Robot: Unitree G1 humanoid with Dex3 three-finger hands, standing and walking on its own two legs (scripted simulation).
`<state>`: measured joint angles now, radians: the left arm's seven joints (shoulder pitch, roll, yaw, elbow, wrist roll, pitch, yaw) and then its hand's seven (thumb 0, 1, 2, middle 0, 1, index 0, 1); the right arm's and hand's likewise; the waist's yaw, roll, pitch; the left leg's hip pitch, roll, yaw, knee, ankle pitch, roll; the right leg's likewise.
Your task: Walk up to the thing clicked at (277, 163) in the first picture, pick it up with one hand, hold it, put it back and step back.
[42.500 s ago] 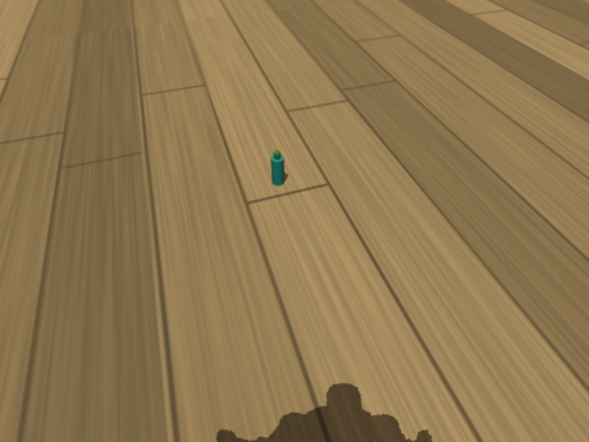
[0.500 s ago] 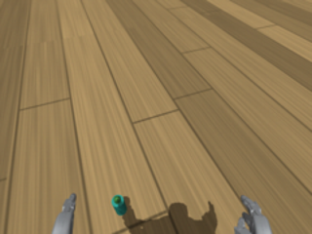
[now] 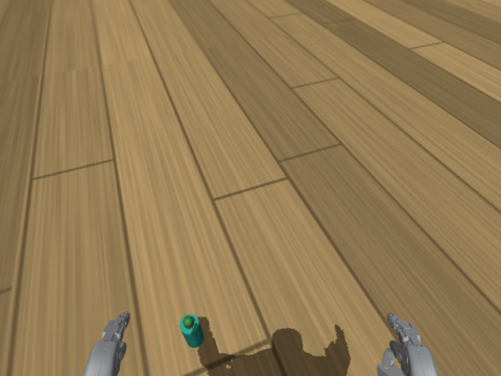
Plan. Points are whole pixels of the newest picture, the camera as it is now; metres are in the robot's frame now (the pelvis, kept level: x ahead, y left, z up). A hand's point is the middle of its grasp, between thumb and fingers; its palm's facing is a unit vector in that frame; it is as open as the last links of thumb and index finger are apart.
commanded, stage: stand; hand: left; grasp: from the side
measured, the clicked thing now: (191, 329) +0.40 +0.22 -0.63
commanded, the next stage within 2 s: none
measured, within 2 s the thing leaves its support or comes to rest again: neither
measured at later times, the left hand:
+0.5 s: hand out of the picture +0.08 +0.25 -0.12, palm faces +0.00 -0.94 -0.35, open 7.5 cm
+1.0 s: hand out of the picture +0.03 +0.26 -0.10, palm faces +0.01 -0.93 -0.36, open 7.4 cm
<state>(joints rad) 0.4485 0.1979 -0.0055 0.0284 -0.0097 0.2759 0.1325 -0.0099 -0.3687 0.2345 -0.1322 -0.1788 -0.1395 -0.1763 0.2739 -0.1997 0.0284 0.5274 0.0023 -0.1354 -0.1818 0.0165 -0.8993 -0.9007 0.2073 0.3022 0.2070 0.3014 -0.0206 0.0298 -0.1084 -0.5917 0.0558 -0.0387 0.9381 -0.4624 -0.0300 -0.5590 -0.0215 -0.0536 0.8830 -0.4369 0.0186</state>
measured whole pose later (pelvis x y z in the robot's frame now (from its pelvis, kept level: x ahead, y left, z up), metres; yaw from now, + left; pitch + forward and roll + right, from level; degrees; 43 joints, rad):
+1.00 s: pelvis -0.01 +0.00 +0.05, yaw +1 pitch -4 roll +0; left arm 0.16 0.33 0.01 1.14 0.03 0.00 0.01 0.01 0.91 0.90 -0.20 -0.30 -0.21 -0.30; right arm 0.15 -0.31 -0.02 1.11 -0.03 0.00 0.00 0.01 -0.90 -0.90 0.21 0.30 0.21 0.30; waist 0.01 0.02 0.06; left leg -0.14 0.01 -0.02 0.39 -0.18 -0.02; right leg -0.13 -0.06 -0.05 0.38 -0.18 0.03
